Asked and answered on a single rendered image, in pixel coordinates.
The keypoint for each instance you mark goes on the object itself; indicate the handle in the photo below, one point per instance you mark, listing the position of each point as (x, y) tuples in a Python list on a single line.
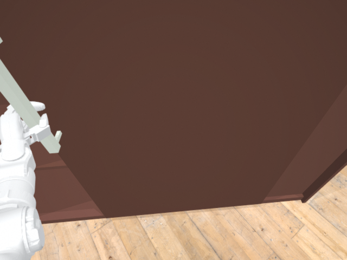
[(15, 96)]

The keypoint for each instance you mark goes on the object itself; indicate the robot left hand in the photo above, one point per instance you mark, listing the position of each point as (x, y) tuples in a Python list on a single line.
[(12, 127)]

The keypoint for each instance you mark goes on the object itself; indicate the left robot upper arm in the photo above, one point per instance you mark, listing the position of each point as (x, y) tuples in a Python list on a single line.
[(21, 233)]

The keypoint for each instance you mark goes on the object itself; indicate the robot left forearm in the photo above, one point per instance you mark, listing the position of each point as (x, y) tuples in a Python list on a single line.
[(17, 176)]

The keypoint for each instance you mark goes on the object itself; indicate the wardrobe door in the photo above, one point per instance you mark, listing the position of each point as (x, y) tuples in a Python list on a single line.
[(326, 143), (177, 105)]

